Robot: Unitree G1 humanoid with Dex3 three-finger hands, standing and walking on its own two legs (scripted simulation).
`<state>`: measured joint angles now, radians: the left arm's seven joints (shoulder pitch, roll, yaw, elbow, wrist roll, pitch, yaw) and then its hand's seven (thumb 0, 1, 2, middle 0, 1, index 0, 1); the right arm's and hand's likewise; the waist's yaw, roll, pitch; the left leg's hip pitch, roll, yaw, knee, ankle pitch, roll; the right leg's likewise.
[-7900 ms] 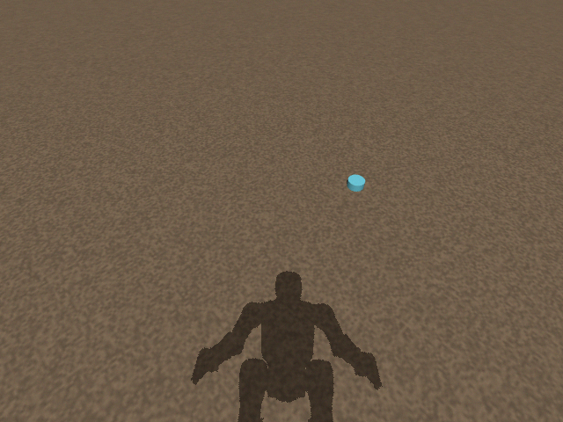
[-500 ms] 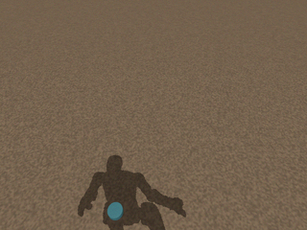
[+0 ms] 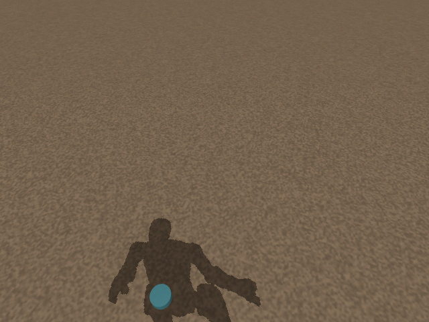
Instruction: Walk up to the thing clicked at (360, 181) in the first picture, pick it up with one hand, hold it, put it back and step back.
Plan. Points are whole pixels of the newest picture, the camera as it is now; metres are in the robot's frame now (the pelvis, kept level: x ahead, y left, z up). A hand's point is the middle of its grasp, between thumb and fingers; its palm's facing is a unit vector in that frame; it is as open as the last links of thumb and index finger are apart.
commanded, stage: stand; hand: left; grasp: from above
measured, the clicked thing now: (161, 296) +0.40 +0.25 -0.76
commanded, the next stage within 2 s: rise first in 1.14 s
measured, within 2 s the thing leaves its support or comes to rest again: neither
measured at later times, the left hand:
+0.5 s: hand out of the picture +0.07 +0.26 -0.16, palm faces -0.03 -0.94 -0.35, open 7.4 cm
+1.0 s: hand out of the picture +0.07 +0.26 -0.16, palm faces -0.03 -0.94 -0.35, open 7.4 cm
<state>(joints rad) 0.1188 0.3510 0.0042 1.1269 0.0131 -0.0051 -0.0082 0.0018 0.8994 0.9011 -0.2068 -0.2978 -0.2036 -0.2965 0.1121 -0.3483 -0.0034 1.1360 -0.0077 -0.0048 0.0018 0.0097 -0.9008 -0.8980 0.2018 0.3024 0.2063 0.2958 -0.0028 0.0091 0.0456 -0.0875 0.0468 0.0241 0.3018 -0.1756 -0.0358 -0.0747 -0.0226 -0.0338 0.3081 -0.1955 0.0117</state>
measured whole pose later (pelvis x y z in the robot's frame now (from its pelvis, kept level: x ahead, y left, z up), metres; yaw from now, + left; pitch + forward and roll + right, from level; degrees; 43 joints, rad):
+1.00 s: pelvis +0.00 +0.00 +0.00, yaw +0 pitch -2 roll +0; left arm 0.12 0.35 0.00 1.13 0.01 0.00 -0.01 0.00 0.90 0.90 -0.21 -0.30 -0.20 -0.30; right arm 0.12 -0.35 0.00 1.13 -0.01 -0.01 0.00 0.01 -0.90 -0.90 0.20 0.30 0.21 0.30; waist 0.00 0.01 0.05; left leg -0.09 0.04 0.03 0.31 -0.18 -0.03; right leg -0.08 -0.02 -0.03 0.31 -0.20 0.01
